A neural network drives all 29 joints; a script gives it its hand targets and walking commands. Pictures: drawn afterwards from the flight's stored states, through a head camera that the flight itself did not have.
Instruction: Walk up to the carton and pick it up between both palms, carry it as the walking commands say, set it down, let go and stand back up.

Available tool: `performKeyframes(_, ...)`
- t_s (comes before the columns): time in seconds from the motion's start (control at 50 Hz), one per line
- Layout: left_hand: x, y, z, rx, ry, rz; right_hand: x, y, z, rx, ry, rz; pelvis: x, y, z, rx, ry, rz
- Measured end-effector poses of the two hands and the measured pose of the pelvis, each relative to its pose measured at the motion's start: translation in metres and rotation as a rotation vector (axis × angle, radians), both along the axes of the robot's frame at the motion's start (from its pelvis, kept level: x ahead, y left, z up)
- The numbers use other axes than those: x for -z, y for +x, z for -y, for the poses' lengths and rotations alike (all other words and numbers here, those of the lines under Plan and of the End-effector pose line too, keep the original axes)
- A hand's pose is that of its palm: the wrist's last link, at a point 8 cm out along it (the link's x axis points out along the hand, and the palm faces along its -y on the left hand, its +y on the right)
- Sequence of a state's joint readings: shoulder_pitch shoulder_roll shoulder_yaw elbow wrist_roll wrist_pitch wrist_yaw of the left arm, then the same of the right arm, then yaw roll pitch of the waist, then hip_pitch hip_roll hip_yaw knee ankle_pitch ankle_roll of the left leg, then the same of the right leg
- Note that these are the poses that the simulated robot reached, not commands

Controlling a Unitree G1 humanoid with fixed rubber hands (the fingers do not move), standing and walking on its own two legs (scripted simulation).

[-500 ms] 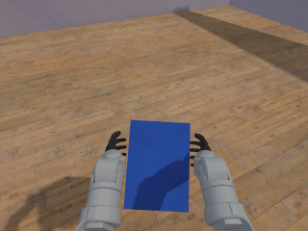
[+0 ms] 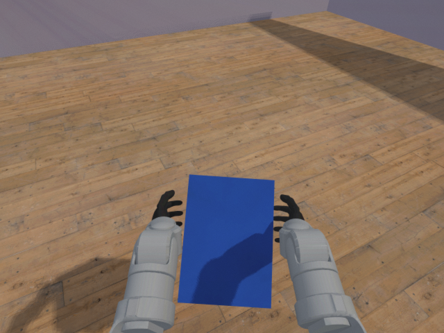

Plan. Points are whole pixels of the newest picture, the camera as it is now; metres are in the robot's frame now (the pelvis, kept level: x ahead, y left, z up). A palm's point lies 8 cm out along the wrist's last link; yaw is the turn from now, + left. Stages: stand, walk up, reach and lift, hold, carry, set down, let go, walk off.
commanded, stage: hold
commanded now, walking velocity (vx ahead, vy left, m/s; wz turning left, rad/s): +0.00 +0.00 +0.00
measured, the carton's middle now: (226, 235) +0.38 +0.00 -0.07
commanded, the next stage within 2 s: set down in 0.50 s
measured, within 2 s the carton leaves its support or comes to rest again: neither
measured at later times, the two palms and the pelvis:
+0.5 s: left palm (150, 234) +0.30 +0.14 +0.06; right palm (294, 236) +0.30 -0.12 +0.05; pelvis +0.01 +0.00 +0.00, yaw +0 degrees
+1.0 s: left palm (155, 256) +0.30 +0.14 -0.01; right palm (285, 258) +0.29 -0.11 -0.01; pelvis -0.03 +0.03 -0.02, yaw -2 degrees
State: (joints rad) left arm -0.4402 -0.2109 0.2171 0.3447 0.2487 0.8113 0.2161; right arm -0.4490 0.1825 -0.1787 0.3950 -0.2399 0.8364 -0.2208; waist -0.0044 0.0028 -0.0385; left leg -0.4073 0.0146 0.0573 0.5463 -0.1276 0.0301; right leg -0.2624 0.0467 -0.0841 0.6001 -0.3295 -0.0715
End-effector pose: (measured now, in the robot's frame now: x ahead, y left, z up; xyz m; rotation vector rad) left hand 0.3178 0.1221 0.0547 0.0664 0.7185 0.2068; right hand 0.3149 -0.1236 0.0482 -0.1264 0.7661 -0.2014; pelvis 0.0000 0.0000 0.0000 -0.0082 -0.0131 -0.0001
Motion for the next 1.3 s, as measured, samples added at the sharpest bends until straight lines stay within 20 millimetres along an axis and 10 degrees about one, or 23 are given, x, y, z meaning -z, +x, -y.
performKeyframes(0.3, -0.016, -0.023, -0.031, 0.012, -0.036, 0.086, -0.023, 0.000, -0.021, -0.140, 0.040, 0.084, -0.001, 0.024, 0.002, -0.020, 0.020, 0.136)
performKeyframes(0.54, -0.007, -0.020, -0.014, 0.073, -0.008, 0.041, -0.007, -0.019, -0.004, -0.077, 0.044, 0.037, -0.004, 0.007, -0.002, 0.002, 0.011, 0.143)
performKeyframes(0.82, 0.048, -0.030, -0.014, 0.067, -0.083, -0.018, 0.035, -0.040, -0.004, -0.031, 0.017, -0.017, 0.005, -0.014, -0.011, 0.060, 0.009, 0.147)
performKeyframes(1.3, 0.111, 0.000, -0.002, 0.051, -0.065, 0.026, 0.105, -0.015, 0.006, 0.034, 0.082, 0.037, 0.035, -0.039, -0.044, 0.085, -0.006, -0.043)
